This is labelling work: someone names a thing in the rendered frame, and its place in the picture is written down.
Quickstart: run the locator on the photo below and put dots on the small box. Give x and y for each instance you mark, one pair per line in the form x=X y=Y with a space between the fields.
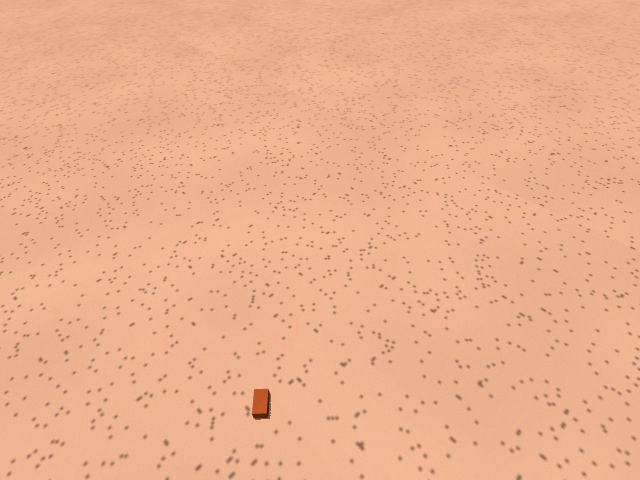
x=260 y=407

